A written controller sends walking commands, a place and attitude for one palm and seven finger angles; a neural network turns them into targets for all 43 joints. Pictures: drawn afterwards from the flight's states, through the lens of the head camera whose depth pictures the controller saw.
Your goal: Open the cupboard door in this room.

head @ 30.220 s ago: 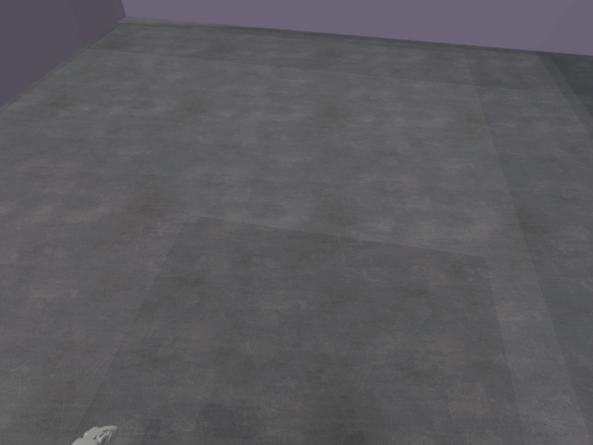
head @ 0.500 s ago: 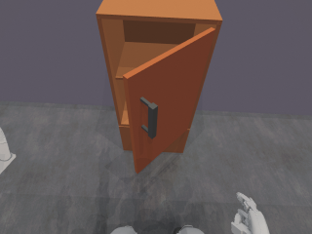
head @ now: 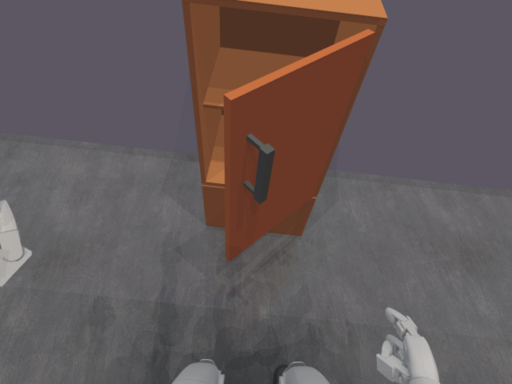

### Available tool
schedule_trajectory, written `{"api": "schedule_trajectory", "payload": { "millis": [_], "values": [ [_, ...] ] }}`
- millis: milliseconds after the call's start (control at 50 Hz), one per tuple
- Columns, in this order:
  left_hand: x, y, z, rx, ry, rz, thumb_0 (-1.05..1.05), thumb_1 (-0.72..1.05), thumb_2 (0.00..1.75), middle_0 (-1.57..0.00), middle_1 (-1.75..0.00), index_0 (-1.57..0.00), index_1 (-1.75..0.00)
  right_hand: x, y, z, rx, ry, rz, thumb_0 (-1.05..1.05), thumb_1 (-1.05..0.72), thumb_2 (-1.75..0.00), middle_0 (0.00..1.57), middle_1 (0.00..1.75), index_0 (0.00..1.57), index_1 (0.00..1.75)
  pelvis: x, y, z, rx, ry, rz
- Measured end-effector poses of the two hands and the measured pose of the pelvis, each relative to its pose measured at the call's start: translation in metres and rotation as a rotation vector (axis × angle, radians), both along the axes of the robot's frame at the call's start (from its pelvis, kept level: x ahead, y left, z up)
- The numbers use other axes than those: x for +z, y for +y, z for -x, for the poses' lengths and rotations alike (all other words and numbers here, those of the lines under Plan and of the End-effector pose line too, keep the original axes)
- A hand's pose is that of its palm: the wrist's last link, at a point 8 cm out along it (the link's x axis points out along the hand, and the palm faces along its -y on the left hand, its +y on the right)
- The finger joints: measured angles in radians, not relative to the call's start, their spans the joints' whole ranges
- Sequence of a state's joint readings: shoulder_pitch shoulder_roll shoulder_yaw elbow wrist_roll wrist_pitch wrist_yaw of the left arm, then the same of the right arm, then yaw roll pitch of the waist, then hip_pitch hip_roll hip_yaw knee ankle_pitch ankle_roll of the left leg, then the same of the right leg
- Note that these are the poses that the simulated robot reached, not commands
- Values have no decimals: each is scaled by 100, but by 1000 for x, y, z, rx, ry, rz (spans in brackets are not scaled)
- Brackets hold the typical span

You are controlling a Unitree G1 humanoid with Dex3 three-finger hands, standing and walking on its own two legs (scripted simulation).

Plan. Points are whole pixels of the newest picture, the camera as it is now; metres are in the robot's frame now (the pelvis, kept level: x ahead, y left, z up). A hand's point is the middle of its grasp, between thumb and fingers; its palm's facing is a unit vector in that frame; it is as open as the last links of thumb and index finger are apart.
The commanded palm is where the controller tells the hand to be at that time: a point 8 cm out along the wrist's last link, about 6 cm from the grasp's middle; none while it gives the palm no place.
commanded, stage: step back with the hand held close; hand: left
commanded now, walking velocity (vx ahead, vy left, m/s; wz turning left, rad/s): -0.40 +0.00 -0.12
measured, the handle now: (256, 170) +0.49 +0.03 +0.00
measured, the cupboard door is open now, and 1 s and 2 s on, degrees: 47 47 47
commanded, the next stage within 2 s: stop stepping back and stand still in 0.26 s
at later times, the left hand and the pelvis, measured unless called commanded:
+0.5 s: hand (52, 307) +0.16 +0.20 +0.18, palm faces +0.16 -0.85 -0.51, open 7.4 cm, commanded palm +0.10 +0.26 +0.20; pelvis -0.09 -0.01 +0.02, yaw -10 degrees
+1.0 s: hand out of the picture +0.10 +0.23 +0.18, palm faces +0.30 -0.84 -0.45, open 7.4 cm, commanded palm +0.06 +0.27 +0.20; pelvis -0.13 +0.00 +0.02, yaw -9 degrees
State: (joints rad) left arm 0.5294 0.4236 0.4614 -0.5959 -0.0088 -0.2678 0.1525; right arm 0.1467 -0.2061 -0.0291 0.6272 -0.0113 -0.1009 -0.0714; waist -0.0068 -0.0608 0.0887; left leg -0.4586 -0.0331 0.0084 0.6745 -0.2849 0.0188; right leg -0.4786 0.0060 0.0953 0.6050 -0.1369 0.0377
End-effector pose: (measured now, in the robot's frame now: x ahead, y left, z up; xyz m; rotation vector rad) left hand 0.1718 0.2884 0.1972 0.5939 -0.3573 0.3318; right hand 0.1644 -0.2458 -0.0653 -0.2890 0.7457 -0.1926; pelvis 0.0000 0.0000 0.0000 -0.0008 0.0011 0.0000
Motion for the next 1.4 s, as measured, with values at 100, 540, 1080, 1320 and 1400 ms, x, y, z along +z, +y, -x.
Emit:
{"api": "schedule_trajectory", "payload": {
  "millis": [100, 540, 1080, 1320, 1400],
  "values": [
    [7, 11, 17, 10, 15, -8, 1, 88, 90, -21, -31, -21, -30, 13, 14, 11, 2, -45, -11, 1, -91, -90, 20, 30, 20, 30, 9, 2, 16, -5, 1, 53],
    [-1, -37, 44, -208, 148, 10, 1, 88, 90, -21, -30, -21, -30, 28, -29, 158, -183, -32, 12, 1, -91, -90, 20, 30, 20, 30, 20, -13, 97, -172, 26, 3],
    [4, -15, 106, -89, 87, 58, 1, 88, 90, -21, -30, -21, -30, 16, 9, 183, -114, -97, -90, 2, -91, -90, 20, 30, 20, 30, 21, 4, 135, -162, -27, 1],
    [-6, 0, 115, -42, 144, 102, 1, 89, 90, -21, -30, -21, -30, 18, 17, 183, -95, -64, -73, 1, -91, -90, 20, 30, 20, 30, 25, 15, 142, -157, -18, 10],
    [-7, 1, 113, -44, 151, 103, 1, 89, 90, -21, -30, -21, -30, 17, 14, 189, -109, -45, -58, 1, -91, -90, 20, 30, 20, 30, 26, 17, 142, -154, -17, 10]
  ]
}}
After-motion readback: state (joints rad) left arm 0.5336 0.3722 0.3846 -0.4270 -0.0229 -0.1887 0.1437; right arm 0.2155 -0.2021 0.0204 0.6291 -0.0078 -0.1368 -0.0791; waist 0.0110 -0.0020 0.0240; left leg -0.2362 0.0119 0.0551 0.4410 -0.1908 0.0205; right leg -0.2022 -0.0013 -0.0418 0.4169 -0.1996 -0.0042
